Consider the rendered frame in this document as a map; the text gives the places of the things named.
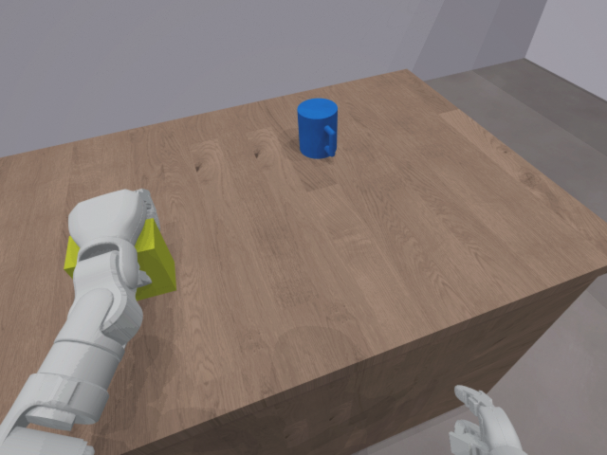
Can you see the table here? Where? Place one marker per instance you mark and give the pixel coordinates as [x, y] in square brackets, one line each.
[321, 305]

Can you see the left robot forearm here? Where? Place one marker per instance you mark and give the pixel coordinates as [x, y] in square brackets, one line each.
[71, 384]

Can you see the left robot upper arm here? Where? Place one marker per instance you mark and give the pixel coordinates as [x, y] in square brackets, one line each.
[27, 441]

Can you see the robot right hand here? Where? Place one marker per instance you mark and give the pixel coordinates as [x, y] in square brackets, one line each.
[495, 429]

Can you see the sponge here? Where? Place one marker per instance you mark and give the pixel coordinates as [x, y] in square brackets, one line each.
[154, 258]

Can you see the robot left hand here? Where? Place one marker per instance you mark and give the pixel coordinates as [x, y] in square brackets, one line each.
[119, 214]

